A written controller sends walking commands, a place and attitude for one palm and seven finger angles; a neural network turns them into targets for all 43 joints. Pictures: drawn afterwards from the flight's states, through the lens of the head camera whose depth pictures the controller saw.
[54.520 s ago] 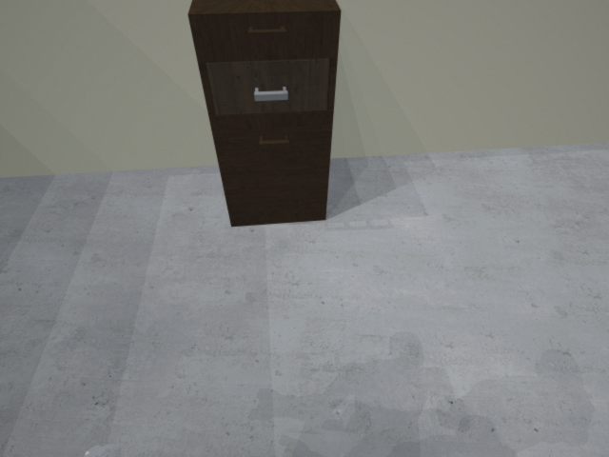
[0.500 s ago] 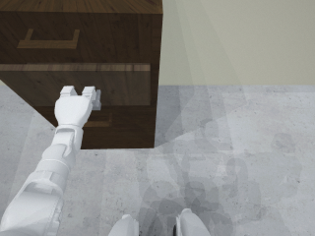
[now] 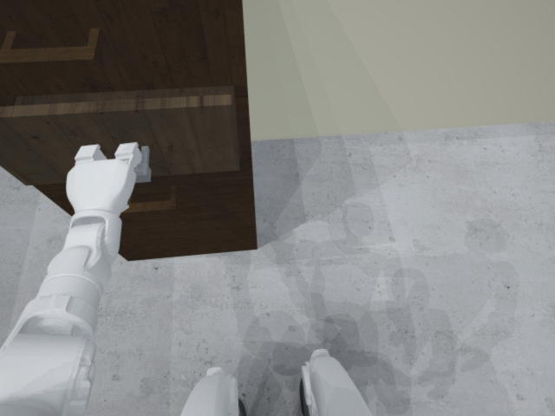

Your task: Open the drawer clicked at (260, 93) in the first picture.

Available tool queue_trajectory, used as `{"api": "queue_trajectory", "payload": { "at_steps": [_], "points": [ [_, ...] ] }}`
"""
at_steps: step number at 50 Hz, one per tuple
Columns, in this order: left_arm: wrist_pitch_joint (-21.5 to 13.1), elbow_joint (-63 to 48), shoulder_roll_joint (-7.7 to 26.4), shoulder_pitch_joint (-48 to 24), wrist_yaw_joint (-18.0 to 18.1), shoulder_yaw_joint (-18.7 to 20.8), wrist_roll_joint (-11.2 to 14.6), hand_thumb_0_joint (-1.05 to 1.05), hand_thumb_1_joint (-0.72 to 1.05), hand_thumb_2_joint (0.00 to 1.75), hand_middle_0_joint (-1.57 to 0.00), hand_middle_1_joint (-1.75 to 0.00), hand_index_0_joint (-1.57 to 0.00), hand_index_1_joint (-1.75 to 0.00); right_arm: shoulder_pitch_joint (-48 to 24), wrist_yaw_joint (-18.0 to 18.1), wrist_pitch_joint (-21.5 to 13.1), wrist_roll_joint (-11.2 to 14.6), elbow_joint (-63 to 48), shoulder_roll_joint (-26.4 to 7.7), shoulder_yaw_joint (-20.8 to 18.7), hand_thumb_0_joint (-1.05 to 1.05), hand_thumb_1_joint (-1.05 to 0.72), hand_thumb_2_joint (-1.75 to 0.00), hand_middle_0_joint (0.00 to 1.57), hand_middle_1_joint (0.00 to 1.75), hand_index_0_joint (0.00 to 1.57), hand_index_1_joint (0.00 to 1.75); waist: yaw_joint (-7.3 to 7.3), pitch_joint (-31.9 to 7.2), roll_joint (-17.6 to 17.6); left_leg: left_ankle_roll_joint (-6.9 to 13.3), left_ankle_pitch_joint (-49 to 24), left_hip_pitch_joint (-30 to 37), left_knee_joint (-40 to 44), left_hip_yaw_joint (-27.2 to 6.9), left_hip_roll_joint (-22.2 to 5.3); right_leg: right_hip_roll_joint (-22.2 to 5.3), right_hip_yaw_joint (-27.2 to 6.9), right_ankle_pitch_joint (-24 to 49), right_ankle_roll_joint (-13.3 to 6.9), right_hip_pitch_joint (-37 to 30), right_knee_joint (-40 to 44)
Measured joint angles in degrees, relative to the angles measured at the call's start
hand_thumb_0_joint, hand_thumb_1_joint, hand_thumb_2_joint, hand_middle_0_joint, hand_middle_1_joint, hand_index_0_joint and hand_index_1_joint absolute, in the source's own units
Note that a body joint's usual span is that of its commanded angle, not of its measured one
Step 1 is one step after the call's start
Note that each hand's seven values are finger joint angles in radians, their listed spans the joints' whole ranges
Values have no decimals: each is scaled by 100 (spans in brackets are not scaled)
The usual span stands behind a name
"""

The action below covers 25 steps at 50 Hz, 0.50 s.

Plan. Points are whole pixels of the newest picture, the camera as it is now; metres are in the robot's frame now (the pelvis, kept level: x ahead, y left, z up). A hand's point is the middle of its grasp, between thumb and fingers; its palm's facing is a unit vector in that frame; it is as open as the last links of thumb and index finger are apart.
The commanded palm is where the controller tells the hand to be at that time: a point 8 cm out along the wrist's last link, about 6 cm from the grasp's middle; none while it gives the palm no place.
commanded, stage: pull the drawer open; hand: left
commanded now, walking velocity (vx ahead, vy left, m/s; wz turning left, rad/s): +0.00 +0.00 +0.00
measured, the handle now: (115, 164) +0.51 +0.23 -0.02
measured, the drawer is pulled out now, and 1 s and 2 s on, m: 0.03 0.21 0.30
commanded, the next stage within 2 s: open the thumb to release the handle in 1.64 s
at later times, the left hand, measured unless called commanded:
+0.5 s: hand (114, 257) +0.36 +0.22 -0.04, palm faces -0.03 -0.06 -1.00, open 5.7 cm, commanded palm +0.31 +0.22 +0.00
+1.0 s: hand (107, 324) +0.26 +0.22 -0.04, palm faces -0.05 -0.09 -0.99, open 5.9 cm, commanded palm +0.21 +0.22 +0.00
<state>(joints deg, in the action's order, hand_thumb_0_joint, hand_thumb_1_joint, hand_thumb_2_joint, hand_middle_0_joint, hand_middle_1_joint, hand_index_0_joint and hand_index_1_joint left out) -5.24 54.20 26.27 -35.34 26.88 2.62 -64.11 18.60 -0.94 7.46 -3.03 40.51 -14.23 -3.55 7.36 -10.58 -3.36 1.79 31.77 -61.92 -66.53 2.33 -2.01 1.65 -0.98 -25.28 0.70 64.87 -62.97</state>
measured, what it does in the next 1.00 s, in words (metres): stands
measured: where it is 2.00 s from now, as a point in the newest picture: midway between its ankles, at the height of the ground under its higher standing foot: outside the picture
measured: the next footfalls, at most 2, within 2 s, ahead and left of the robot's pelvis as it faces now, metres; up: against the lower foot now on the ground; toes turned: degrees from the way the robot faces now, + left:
none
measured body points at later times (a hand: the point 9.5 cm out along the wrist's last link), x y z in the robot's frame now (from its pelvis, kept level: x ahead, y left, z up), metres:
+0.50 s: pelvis +0.03 +0.00 +0.02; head +0.13 +0.00 +0.46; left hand +0.35 +0.22 +0.01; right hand +0.17 -0.25 -0.10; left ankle -0.01 +0.10 -0.64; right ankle +0.03 -0.13 -0.64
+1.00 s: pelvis +0.04 -0.01 +0.01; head +0.14 -0.01 +0.45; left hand +0.26 +0.22 +0.02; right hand +0.22 -0.24 -0.10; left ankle -0.01 +0.10 -0.64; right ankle +0.03 -0.13 -0.64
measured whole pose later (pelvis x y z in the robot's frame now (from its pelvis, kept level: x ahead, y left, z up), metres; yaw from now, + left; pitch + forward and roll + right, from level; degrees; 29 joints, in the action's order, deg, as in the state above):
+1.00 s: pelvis +0.04 -0.01 +0.01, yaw +0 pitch +22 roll -1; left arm -2.1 9.8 16.8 19.1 34.9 -2.7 -65.5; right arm 8.1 -3.1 5.3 -3.5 31.4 -12.3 -1.6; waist 0.7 -11.8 -1.8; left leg 0.7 35.1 -49.4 -62.8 2.3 -1.7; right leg 1.8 -1.4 -29.9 -0.2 53.7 -61.8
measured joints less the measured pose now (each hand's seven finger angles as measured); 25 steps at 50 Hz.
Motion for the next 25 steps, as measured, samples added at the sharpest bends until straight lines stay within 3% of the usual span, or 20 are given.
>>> {"api": "queue_trajectory", "payload": {
  "at_steps": [7, 25],
  "points": [
    [-8, -551, -266, 724, 270, -64, -29, 2, 75, 78, -30, -135, -38, -135, -28, -31, 9, 28, 41, 13, -57, 1, -91, -90, 20, 30, 20, 30, -160, -47, 12, 31, -16, 246, 170, 94, 23, -14, -95, 8, 35, -201, 117],
    [604, -2157, -914, 2555, 512, -671, -144, 2, 74, 77, -28, -135, -38, -132, -868, -44, -21, 70, -578, 117, 11, 1, -91, -90, 20, 30, 20, 30, -532, -121, 117, -2, 36, 1025, 557, -17, 78, -70, 11, -117, 12, -1018, 470]
  ]
}}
